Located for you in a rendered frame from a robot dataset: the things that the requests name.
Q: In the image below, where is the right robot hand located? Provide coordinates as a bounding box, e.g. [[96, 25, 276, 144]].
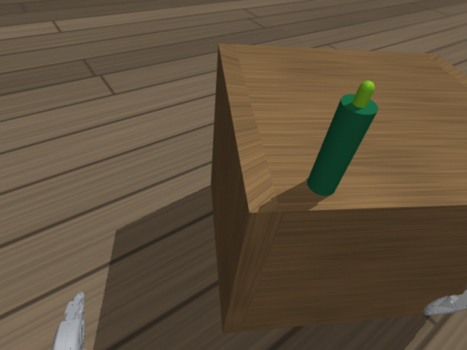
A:
[[423, 285, 467, 316]]

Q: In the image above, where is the left robot hand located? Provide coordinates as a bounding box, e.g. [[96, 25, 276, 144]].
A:
[[51, 292, 86, 350]]

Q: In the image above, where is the bottle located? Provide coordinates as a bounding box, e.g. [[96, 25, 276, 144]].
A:
[[307, 81, 378, 196]]

